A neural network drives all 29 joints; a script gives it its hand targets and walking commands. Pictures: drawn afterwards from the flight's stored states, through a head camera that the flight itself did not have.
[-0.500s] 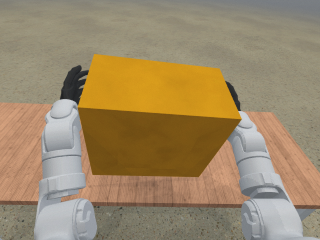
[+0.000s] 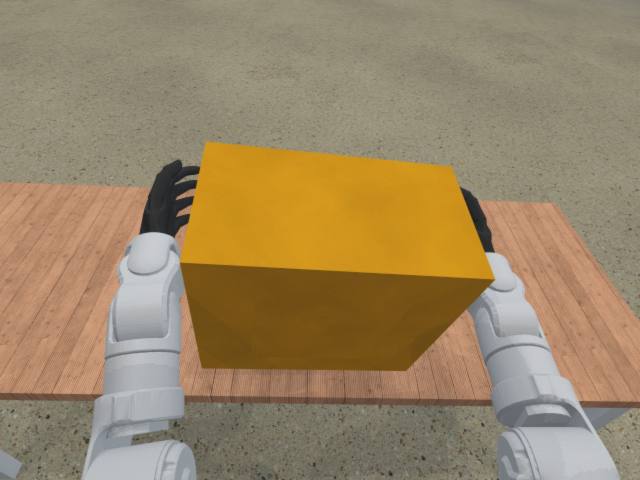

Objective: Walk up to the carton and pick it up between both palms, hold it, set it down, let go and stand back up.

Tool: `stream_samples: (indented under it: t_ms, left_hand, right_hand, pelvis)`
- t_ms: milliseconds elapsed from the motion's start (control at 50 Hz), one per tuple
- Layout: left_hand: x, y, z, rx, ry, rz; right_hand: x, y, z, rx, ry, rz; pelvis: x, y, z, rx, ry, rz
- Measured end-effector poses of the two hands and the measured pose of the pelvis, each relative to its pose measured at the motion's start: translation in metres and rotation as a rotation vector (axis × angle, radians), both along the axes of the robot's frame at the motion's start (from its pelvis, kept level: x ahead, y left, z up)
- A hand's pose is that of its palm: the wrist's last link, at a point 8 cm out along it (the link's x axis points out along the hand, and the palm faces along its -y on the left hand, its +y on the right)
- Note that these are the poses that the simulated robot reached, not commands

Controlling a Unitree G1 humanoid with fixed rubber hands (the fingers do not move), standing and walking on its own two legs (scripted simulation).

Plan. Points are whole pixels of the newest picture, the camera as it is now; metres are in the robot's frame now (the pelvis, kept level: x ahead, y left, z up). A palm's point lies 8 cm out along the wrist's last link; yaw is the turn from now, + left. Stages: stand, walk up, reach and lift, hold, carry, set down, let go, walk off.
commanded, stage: set down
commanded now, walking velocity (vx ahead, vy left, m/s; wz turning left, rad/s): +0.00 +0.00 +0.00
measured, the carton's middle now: (320, 272) +0.35 +0.00 +0.10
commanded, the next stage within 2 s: none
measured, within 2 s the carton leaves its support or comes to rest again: rests again in 1.88 s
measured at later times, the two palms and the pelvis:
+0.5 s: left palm (163, 245) +0.36 +0.19 +0.13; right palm (456, 256) +0.38 -0.19 +0.10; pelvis +0.00 -0.01 +0.00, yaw +1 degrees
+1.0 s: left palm (177, 263) +0.37 +0.19 +0.09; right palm (450, 260) +0.40 -0.20 +0.07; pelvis +0.00 -0.01 +0.00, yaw +0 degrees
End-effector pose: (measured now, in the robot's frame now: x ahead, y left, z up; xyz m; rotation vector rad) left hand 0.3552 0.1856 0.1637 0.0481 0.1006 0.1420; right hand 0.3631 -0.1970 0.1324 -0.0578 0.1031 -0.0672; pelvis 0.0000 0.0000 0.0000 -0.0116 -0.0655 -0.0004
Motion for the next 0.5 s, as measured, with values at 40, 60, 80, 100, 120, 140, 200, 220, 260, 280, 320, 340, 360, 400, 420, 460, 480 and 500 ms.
stream_samples:
  t_ms: [40, 60, 80, 100, 120, 140, 200, 220, 260, 280, 320, 340, 360, 400, 420, 460, 480, 500]
  left_hand:
    - [0.000, 0.000, -0.002, -0.001, 0.007, 0.007]
    - [-0.001, 0.001, -0.004, -0.001, 0.010, 0.011]
    - [-0.001, 0.001, -0.005, 0.000, 0.012, 0.015]
    - [-0.002, 0.002, -0.007, 0.000, 0.015, 0.019]
    - [-0.003, 0.003, -0.008, 0.000, 0.017, 0.024]
    - [-0.003, 0.005, -0.009, 0.000, 0.020, 0.028]
    - [-0.005, 0.008, -0.014, -0.003, 0.029, 0.034]
    - [-0.005, 0.009, -0.015, -0.003, 0.031, 0.037]
    - [-0.005, 0.011, -0.018, -0.003, 0.036, 0.040]
    - [-0.005, 0.012, -0.019, -0.002, 0.037, 0.042]
    - [-0.004, 0.012, -0.021, -0.001, 0.040, 0.042]
    - [-0.003, 0.012, -0.022, -0.001, 0.042, 0.042]
    - [-0.002, 0.012, -0.023, -0.001, 0.044, 0.040]
    - [0.000, 0.011, -0.025, 0.000, 0.049, 0.038]
    - [0.001, 0.011, -0.026, 0.000, 0.052, 0.036]
    - [0.003, 0.009, -0.029, -0.002, 0.057, 0.033]
    - [0.004, 0.007, -0.031, -0.002, 0.060, 0.032]
    - [0.005, 0.006, -0.032, -0.003, 0.063, 0.031]
  right_hand:
    - [0.002, 0.000, -0.002, -0.004, 0.007, 0.007]
    - [0.003, 0.001, -0.003, -0.005, 0.009, 0.011]
    - [0.004, 0.001, -0.004, -0.007, 0.012, 0.016]
    - [0.005, 0.002, -0.005, -0.009, 0.014, 0.020]
    - [0.006, 0.003, -0.006, -0.010, 0.017, 0.025]
    - [0.007, 0.005, -0.008, -0.011, 0.019, 0.030]
    - [0.010, 0.009, -0.013, -0.012, 0.029, 0.041]
    - [0.010, 0.010, -0.015, -0.013, 0.032, 0.044]
    - [0.012, 0.012, -0.018, -0.012, 0.036, 0.048]
    - [0.012, 0.012, -0.019, -0.011, 0.037, 0.049]
    - [0.013, 0.013, -0.022, -0.010, 0.040, 0.049]
    - [0.014, 0.013, -0.023, -0.010, 0.041, 0.048]
    - [0.014, 0.013, -0.025, -0.009, 0.043, 0.052]
    - [0.015, 0.012, -0.027, -0.008, 0.048, 0.048]
    - [0.015, 0.011, -0.028, -0.007, 0.050, 0.046]
    - [0.016, 0.009, -0.031, -0.006, 0.054, 0.043]
    - [0.016, 0.008, -0.032, -0.006, 0.057, 0.041]
    - [0.016, 0.006, -0.033, -0.007, 0.059, 0.040]
  pelvis:
    - [0.001, -0.002, 0.000, 0.001, 0.002, -0.001]
    - [0.001, -0.003, 0.000, 0.001, 0.002, -0.001]
    - [0.001, -0.004, 0.000, 0.002, 0.004, -0.001]
    - [0.001, -0.004, 0.000, 0.002, 0.005, 0.000]
    - [0.001, -0.005, 0.000, 0.002, 0.007, 0.001]
    - [0.001, -0.006, 0.000, 0.002, 0.008, 0.003]
    - [0.001, -0.008, 0.000, 0.003, 0.014, 0.011]
    - [0.001, -0.009, 0.000, 0.003, 0.016, 0.014]
    - [0.001, -0.010, 0.000, 0.003, 0.023, 0.020]
    - [0.000, -0.010, 0.000, 0.003, 0.026, 0.022]
    - [0.000, -0.010, 0.000, 0.003, 0.033, 0.025]
    - [0.000, -0.010, 0.000, 0.003, 0.037, 0.026]
    - [0.000, -0.010, 0.000, 0.003, 0.039, 0.026]
    - [0.000, -0.010, 0.000, 0.004, 0.045, 0.025]
    - [0.000, -0.010, 0.000, 0.004, 0.048, 0.024]
    - [0.000, -0.010, 0.000, 0.004, 0.054, 0.020]
    - [0.000, -0.010, 0.000, 0.004, 0.057, 0.018]
    - [0.000, -0.009, 0.000, 0.004, 0.060, 0.015]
